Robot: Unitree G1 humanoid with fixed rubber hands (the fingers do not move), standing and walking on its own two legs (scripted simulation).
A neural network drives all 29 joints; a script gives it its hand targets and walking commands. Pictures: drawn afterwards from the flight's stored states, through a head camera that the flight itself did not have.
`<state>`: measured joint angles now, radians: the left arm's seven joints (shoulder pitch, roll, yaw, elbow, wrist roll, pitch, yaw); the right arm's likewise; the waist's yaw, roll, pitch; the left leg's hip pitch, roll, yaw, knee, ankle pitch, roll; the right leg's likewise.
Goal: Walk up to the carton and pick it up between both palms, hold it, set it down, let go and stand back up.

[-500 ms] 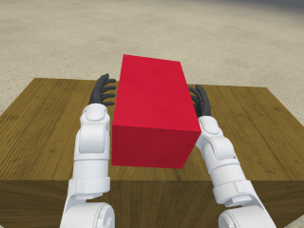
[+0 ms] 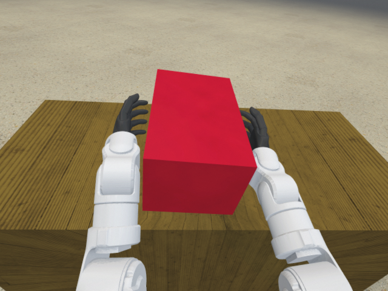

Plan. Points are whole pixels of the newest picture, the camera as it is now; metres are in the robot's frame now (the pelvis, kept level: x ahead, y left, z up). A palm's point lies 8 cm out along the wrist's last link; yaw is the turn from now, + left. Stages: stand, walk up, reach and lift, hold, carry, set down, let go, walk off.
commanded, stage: hold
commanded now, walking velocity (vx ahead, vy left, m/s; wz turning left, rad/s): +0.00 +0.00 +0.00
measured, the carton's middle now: (191, 135) +0.38 +0.01 +0.17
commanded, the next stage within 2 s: set down in 0.16 s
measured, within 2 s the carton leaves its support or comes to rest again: neither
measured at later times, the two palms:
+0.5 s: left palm (122, 131) +0.37 +0.15 +0.19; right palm (249, 150) +0.36 -0.11 +0.16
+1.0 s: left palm (132, 143) +0.40 +0.14 +0.14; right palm (246, 155) +0.39 -0.12 +0.12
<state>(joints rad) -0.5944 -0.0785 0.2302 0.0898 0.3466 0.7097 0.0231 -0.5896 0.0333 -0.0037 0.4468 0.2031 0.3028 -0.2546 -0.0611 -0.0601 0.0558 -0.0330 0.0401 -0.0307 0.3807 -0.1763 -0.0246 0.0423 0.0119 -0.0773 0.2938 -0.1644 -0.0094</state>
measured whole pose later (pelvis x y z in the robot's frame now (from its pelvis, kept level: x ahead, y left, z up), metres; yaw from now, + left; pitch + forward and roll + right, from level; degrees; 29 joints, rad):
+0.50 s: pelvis +0.00 +0.00 +0.00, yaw +1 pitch -11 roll -1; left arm -0.65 -0.11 0.29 0.23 0.44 0.50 -0.05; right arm -0.59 0.11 -0.15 0.61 0.01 0.03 -0.19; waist -0.02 -0.08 0.09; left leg 0.00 0.02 -0.03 0.34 -0.16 -0.02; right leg 0.07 0.00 -0.08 0.28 -0.16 0.00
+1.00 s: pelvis +0.03 +0.00 +0.00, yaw +0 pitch -5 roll -1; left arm -0.55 -0.11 0.23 0.28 0.38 0.34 0.02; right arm -0.52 0.08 -0.10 0.65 0.04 -0.13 -0.21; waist -0.01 -0.08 0.08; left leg -0.08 0.04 -0.04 0.34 -0.18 -0.03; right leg 0.01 0.01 -0.09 0.24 -0.17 -0.01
